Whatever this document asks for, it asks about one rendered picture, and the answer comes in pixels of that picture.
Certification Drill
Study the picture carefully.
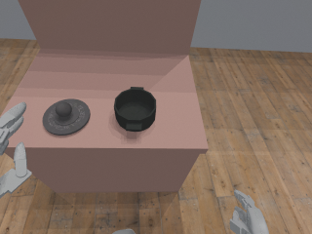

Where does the table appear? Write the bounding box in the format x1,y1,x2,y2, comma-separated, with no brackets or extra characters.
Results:
0,0,209,193

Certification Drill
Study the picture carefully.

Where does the knob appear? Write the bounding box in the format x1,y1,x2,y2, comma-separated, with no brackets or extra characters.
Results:
55,101,72,117

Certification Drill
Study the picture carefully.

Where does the robot left hand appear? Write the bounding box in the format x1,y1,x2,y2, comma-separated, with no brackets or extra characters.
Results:
0,101,32,198

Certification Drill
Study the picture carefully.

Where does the lid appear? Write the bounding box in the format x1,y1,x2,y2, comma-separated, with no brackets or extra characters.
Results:
42,98,91,136

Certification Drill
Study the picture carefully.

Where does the robot right hand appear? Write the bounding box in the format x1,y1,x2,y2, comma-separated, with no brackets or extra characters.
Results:
229,189,269,234

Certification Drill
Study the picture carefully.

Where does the pot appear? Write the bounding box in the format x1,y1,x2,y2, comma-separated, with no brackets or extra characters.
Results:
114,87,156,132

